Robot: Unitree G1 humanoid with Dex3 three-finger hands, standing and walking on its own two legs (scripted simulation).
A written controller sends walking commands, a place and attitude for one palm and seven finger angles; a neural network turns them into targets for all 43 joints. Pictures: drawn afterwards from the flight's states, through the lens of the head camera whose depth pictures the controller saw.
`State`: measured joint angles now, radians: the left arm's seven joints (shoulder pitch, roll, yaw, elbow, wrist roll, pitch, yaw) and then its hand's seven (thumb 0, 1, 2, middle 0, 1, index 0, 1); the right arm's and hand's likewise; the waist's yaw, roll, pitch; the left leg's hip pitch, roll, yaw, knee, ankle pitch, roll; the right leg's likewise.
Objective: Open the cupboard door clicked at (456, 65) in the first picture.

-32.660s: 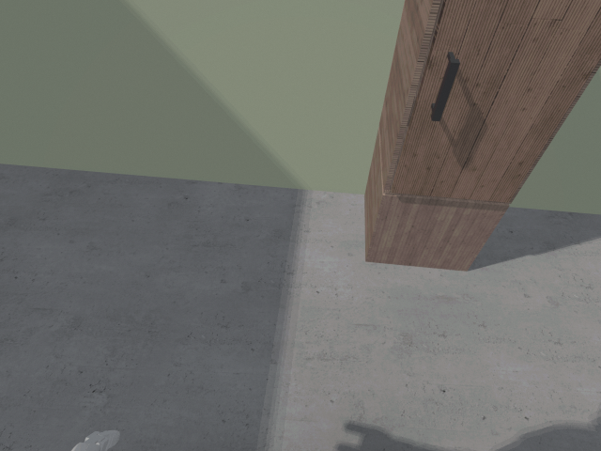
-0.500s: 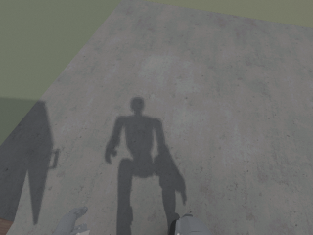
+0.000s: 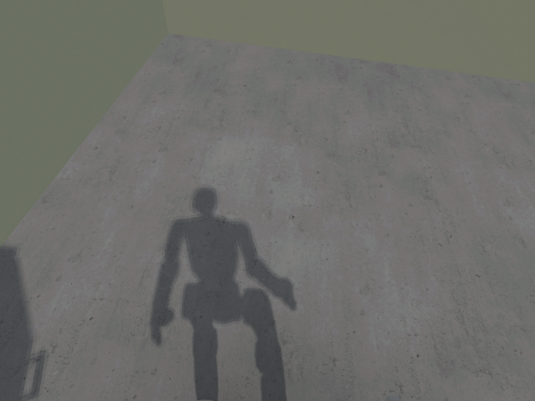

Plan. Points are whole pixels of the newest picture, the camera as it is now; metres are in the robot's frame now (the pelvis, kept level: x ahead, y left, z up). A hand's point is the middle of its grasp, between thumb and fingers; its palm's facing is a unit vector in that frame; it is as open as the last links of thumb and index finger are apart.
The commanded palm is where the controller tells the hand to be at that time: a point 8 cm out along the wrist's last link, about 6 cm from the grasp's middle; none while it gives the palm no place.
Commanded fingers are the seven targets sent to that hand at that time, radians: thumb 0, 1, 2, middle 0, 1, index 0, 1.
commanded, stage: walk to a spot facing it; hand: left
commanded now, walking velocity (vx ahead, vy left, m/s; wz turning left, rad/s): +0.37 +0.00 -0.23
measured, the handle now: out of the picture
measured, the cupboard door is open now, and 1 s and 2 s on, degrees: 41 41 41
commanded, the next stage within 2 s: turn to face it in 0.38 s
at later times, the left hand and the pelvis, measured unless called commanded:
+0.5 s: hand (203, 310) +0.30 +0.14 -0.16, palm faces -0.03 -0.98 -0.17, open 7.3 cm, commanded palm none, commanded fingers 0.00 0.90 0.90 -0.20 -0.30 -0.20 -0.30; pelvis +0.25 -0.04 +0.01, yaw -3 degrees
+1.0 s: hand (216, 227) +0.48 +0.14 -0.14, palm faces +0.22 -0.94 -0.24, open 7.4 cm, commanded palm none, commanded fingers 0.00 0.90 0.90 -0.20 -0.30 -0.20 -0.30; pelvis +0.40 -0.07 +0.01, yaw +13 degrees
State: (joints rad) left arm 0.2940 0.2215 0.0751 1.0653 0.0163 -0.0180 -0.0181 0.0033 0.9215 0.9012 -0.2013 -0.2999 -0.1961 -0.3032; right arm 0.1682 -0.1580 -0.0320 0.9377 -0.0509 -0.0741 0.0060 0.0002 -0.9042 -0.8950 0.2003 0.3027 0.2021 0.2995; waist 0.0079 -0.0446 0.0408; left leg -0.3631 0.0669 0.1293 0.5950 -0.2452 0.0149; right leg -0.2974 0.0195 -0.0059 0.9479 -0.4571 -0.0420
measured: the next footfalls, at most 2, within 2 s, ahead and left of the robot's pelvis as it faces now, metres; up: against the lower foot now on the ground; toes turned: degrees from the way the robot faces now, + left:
right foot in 0.28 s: +0.24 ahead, -0.16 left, +0.00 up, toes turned -10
left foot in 0.58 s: +0.41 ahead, +0.08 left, +0.00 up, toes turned +6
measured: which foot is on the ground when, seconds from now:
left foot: down 0.00-0.28, up 0.30-0.56, down 0.58-0.90, up 0.92-1.00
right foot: up 0.00-0.26, down 0.28-0.58, up 0.60-0.88, down 0.90-1.00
